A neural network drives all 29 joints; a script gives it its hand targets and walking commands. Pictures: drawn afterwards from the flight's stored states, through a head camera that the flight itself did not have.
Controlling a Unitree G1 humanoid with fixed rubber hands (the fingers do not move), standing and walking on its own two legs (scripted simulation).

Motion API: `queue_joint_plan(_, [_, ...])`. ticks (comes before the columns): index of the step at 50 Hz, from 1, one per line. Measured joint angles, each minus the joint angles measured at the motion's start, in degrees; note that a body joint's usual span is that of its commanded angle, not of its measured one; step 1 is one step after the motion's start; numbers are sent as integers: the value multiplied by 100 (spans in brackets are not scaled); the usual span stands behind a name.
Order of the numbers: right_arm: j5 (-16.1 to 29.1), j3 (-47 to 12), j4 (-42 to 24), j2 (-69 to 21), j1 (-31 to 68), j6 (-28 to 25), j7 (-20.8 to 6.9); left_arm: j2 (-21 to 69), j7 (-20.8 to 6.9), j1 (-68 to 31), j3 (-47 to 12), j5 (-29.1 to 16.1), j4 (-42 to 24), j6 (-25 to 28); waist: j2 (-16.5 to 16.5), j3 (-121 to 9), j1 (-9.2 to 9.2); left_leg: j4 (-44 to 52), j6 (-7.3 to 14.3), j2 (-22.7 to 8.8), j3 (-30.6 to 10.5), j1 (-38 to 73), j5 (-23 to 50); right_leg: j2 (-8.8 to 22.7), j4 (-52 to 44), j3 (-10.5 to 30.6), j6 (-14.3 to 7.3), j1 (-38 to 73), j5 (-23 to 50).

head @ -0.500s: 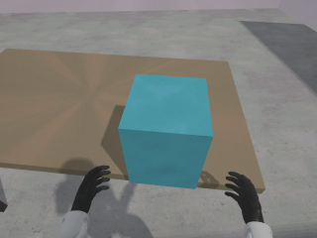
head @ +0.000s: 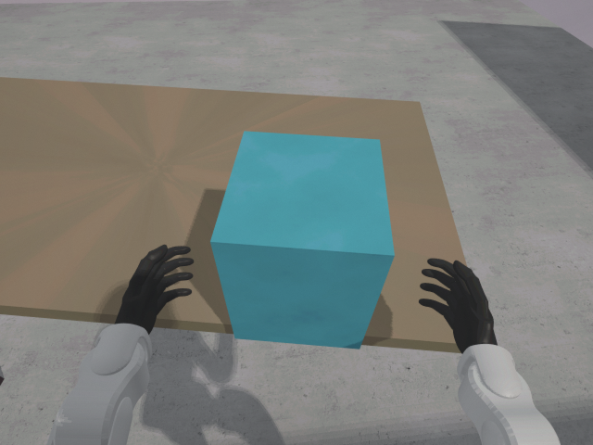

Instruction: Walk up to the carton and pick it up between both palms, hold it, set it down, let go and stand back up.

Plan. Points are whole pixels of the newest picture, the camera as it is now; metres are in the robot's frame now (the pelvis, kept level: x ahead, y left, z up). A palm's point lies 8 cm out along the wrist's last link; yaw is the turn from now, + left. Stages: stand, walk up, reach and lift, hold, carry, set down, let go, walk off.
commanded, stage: reach and lift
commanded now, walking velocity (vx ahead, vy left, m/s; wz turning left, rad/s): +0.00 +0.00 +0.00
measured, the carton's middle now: (303, 243) +0.41 +0.02 +0.04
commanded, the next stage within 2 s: none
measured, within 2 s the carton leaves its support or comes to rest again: neither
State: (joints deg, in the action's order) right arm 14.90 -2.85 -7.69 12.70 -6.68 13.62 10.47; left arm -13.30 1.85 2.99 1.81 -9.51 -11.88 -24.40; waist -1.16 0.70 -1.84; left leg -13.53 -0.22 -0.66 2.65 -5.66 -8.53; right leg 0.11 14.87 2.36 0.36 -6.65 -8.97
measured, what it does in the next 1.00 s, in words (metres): stands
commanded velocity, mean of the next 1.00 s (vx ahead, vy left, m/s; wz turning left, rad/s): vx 0.00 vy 0.00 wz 0.00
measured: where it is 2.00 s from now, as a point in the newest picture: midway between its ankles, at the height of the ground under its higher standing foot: outside the picture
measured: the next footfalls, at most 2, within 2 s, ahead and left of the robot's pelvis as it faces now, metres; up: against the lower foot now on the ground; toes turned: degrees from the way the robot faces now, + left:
none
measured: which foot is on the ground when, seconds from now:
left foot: down 0.00-1.00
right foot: down 0.00-1.00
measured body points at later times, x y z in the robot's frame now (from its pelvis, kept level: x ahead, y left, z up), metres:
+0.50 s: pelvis -0.01 +0.00 +0.00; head +0.00 +0.00 +0.45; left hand +0.36 +0.20 +0.14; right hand +0.35 -0.21 +0.13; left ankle -0.02 +0.12 -0.75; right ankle -0.01 -0.13 -0.75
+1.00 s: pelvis -0.02 +0.00 +0.00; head +0.01 +0.00 +0.45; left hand +0.41 +0.20 +0.20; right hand +0.41 -0.21 +0.18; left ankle -0.02 +0.12 -0.75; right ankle -0.01 -0.13 -0.75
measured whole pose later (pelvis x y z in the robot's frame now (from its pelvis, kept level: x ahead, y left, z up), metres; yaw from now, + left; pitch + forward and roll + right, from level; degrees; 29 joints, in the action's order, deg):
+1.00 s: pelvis -0.02 +0.00 +0.00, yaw +2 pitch +4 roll +0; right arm 15.9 4.7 27.9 18.5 45.7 32.0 9.2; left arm -20.3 3.8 -48.9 6.1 -13.5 23.0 -42.8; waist -0.4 -2.5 2.1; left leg -12.2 -0.1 -0.3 0.9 -11.1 -5.5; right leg 0.4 12.8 0.7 0.5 -11.1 -6.1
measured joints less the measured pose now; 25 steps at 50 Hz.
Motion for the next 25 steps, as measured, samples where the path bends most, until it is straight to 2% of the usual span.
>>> queue_joint_plan(9, [66,231,435,145,1043,634,67,-59,19,-1047,203,-184,529,-685,89,-23,79,-108,4,-7,20,-140,12,-8,162,22,6,-174,-6])
queue_joint_plan(18, [120,344,886,298,2119,1142,43,-188,115,-2119,450,-280,917,-1202,45,34,173,-74,-2,0,-20,-189,91,-2,178,-16,0,-230,28])
queue_joint_plan(25, [58,563,1532,294,2976,1451,31,-301,78,-2926,533,-266,1594,-1527,21,-53,280,-62,3,8,-65,-221,115,8,104,-61,4,-216,70])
